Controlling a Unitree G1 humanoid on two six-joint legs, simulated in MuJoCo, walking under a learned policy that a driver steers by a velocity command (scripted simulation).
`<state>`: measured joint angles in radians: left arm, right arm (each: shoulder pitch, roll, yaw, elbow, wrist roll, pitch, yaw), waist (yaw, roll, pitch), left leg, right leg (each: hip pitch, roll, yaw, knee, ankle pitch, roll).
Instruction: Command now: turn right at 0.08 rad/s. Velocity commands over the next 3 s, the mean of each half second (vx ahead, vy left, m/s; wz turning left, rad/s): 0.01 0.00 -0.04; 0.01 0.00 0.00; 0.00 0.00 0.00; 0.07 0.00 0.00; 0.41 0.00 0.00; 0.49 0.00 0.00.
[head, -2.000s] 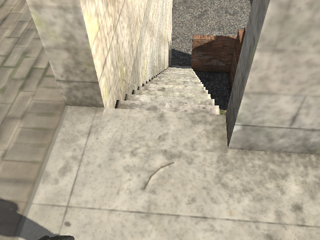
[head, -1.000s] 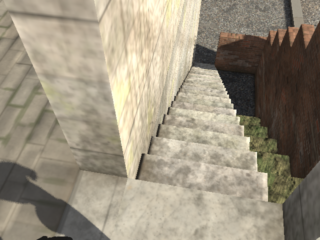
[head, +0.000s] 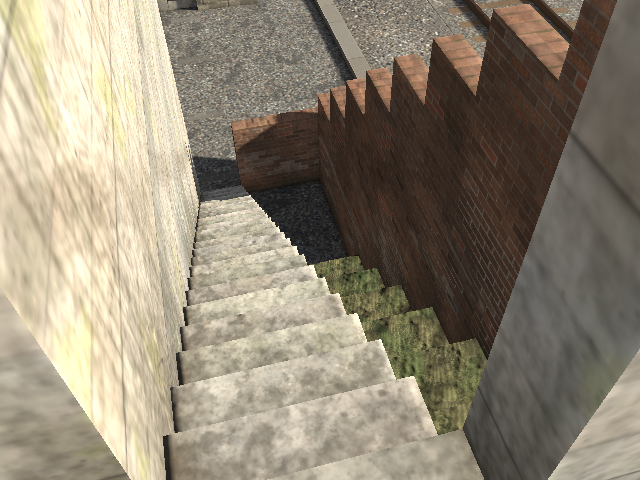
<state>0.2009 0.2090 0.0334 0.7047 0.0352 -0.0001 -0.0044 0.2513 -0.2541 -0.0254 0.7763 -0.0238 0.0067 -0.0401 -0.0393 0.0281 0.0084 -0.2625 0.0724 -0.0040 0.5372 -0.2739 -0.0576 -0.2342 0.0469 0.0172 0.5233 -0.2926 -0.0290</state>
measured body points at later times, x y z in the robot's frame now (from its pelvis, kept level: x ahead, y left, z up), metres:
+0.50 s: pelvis +0.01 +0.00 +0.00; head +0.02 +0.00 +0.45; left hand +0.07 +0.24 -0.14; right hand +0.04 -0.26 -0.14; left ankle +0.00 +0.15 -0.73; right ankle -0.01 -0.10 -0.73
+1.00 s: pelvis +0.01 +0.00 +0.00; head +0.03 +0.00 +0.45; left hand +0.02 +0.24 -0.15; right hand +0.01 -0.24 -0.15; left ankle +0.00 +0.15 -0.73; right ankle -0.01 -0.10 -0.73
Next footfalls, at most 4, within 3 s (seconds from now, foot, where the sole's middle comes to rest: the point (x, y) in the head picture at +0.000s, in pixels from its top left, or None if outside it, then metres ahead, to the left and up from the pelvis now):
2.14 left None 0.14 0.16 -0.77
2.66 right None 0.46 -0.07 -0.77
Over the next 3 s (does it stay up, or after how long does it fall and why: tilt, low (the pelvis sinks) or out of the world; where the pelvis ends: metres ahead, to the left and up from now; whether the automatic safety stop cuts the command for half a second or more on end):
stays up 0.47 0.03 0.00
